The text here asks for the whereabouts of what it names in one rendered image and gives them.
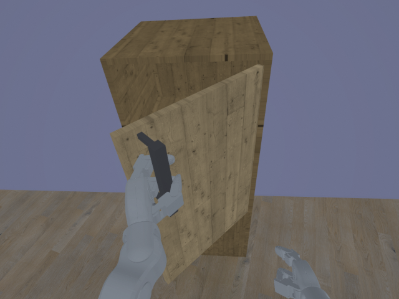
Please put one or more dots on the robot left hand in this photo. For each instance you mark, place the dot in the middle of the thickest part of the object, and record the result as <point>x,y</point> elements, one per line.
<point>141,189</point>

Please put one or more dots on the handle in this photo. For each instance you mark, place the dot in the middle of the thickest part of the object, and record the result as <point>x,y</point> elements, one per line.
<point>160,164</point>

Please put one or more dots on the robot right forearm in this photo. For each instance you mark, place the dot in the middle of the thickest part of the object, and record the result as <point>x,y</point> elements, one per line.
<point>313,293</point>

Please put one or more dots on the cupboard door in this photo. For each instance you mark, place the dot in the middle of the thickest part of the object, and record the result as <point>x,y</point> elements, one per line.
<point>212,135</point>

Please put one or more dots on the robot right hand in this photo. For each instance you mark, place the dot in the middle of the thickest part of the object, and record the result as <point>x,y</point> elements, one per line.
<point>290,284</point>

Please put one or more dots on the robot left forearm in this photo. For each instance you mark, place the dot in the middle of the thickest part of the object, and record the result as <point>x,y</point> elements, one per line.
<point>141,262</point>

